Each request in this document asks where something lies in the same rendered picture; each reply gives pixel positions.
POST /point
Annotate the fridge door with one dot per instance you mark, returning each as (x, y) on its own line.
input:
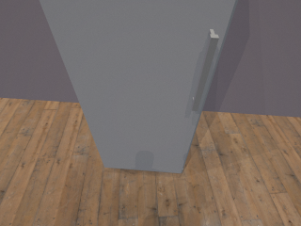
(134, 66)

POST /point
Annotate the handle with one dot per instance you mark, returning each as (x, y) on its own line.
(205, 68)

